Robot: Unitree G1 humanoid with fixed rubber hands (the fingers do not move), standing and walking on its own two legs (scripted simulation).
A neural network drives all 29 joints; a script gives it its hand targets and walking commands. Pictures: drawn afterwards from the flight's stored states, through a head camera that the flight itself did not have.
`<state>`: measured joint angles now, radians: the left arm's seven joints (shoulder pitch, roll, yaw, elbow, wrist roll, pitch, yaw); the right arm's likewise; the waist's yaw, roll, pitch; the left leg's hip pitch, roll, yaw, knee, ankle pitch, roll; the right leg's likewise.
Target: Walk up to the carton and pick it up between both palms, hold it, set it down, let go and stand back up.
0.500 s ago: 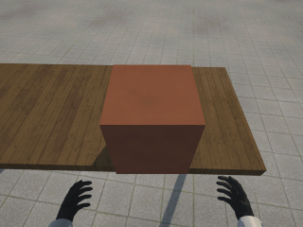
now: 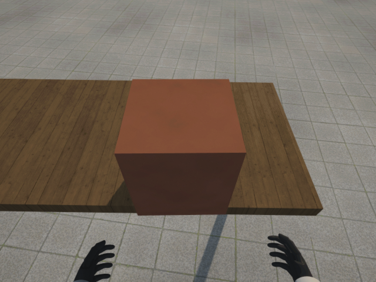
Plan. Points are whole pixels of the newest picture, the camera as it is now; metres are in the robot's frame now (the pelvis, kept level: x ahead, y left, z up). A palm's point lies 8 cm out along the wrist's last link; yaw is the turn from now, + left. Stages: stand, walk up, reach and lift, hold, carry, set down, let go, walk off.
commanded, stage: let go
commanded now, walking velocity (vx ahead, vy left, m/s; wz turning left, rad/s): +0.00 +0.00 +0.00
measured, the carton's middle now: (181, 150) +0.40 +0.03 +0.05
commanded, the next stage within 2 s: stand in 0.48 s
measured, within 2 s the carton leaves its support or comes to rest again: neither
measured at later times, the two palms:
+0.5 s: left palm (90, 279) +0.15 +0.22 -0.08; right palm (303, 278) +0.15 -0.22 -0.07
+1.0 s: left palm out of the picture +0.00 +0.26 -0.13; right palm out of the picture +0.06 -0.21 -0.13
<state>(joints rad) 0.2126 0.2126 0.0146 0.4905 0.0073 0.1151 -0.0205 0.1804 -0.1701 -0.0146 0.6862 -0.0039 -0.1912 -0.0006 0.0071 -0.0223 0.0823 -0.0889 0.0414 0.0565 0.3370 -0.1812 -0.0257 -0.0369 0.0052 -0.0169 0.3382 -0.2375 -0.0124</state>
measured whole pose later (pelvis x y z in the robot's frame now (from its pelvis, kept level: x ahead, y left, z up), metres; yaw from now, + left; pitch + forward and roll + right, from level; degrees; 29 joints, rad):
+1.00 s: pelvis -0.02 +0.02 -0.01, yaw +5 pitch +1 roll -1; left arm 0.34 0.20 0.04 0.80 0.03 0.00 0.02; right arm 0.32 -0.18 -0.03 0.82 -0.04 -0.02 0.02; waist 0.02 0.00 -0.03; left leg -0.33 0.00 -0.02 0.53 -0.22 0.01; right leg -0.24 -0.04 -0.09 0.51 -0.29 0.01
